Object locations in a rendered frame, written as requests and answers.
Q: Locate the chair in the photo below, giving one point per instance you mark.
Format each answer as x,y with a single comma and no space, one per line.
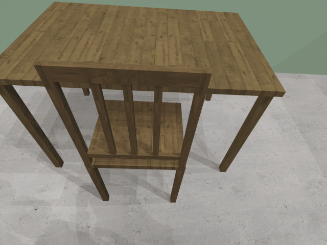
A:
130,134

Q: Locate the table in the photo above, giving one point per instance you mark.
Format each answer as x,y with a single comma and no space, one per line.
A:
143,36

